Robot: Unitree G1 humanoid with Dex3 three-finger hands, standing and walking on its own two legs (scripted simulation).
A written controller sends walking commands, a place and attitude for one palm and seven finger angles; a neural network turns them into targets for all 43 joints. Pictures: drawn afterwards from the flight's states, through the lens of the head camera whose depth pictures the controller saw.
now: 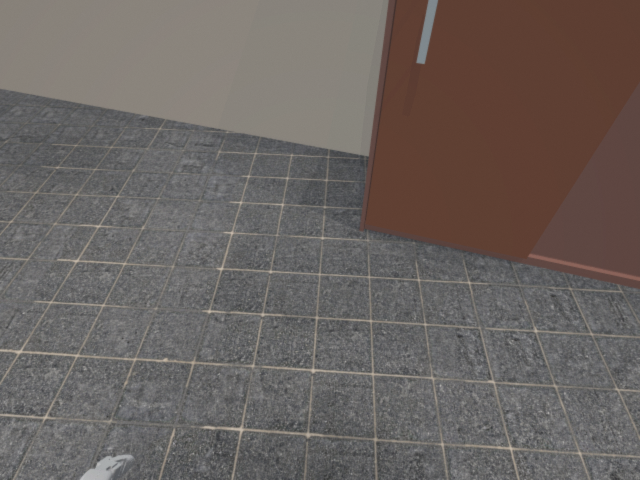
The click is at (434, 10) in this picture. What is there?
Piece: wardrobe's sliding door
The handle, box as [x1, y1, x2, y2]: [416, 0, 437, 63]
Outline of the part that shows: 437,0 428,0 416,62 424,63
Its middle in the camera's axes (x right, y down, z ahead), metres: +0.29 -0.59 +1.01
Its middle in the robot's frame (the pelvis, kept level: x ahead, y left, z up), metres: +1.18 -0.23 +0.14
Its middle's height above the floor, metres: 0.91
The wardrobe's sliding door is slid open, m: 0.00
